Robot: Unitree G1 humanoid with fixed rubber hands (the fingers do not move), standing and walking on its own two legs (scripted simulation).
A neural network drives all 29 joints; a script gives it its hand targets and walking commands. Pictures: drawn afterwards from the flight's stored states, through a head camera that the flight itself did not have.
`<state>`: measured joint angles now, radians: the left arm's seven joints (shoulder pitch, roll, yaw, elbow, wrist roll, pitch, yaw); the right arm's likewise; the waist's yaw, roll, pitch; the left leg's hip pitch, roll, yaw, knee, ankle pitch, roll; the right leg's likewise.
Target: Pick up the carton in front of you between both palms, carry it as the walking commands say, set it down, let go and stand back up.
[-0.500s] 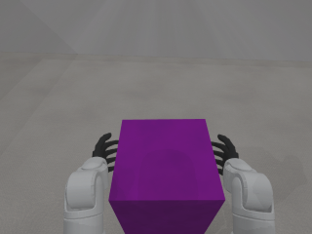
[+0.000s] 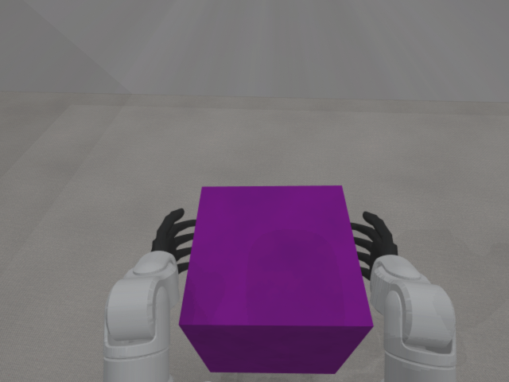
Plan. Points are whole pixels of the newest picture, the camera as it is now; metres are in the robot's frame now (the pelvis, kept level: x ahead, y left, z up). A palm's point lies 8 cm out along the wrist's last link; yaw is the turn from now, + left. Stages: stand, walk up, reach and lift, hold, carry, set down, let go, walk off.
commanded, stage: carry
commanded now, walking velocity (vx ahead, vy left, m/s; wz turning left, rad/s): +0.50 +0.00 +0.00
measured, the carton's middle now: (271, 284) +0.27 +0.00 +0.01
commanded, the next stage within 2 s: none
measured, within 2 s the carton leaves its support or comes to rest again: neither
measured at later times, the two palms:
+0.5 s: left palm (195, 126) +0.60 +0.16 +0.09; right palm (334, 127) +0.59 -0.14 +0.09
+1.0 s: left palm (211, 82) +0.82 +0.16 +0.08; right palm (322, 80) +0.81 -0.14 +0.08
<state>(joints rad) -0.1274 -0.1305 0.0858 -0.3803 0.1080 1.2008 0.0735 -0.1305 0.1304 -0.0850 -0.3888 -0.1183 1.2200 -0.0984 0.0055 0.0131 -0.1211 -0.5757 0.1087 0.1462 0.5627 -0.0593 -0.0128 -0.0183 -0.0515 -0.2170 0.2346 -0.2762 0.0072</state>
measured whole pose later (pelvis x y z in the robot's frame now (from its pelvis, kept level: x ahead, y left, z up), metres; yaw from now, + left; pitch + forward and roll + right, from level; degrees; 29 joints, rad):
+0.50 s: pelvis +0.33 +0.02 +0.00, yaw -2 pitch +4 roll -1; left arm -0.13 -0.13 0.09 -0.42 0.12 1.22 0.08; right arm -0.14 0.13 -0.08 -0.38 -0.10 1.20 -0.10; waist -0.01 -0.01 -0.10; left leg 0.03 0.04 0.22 0.23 -0.32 -0.01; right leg -0.57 -0.09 -0.16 0.54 -0.04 0.00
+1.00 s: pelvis +0.55 +0.01 -0.01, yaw -1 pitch +3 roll +0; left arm -0.13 -0.13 0.10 -0.30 0.14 1.17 0.07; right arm -0.14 0.13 -0.09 -0.28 -0.14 1.17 -0.08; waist 0.01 -0.02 -0.14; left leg -0.27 0.06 0.16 0.48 -0.26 0.00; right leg -0.22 -0.07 -0.20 0.48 -0.30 0.00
